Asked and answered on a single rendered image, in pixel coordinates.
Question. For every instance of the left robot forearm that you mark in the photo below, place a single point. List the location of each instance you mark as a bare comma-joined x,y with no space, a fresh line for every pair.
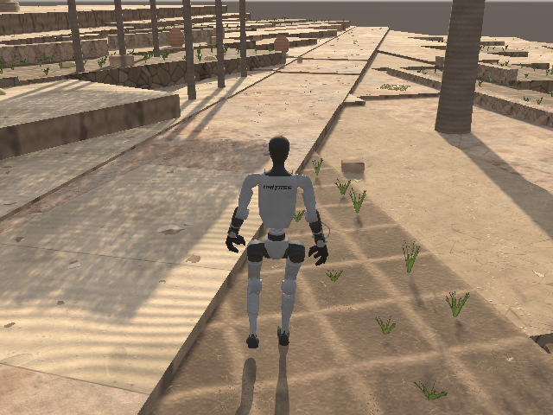
235,225

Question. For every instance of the humanoid robot head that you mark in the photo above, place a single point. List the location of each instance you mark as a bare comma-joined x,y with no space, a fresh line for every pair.
279,150

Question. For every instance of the robot torso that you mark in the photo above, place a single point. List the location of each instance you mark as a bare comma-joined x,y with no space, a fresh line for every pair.
277,206

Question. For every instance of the right robot upper arm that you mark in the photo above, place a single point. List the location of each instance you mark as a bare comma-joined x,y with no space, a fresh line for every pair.
308,196

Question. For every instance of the left robot upper arm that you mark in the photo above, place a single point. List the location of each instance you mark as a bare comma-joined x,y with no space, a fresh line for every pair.
246,193

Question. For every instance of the right robot forearm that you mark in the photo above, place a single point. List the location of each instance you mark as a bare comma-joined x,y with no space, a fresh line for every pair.
316,228

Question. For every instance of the robot left hand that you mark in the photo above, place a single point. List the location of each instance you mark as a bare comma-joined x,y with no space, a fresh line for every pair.
239,240

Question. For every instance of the robot right hand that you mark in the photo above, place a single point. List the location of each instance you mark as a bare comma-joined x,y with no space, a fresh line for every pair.
322,251

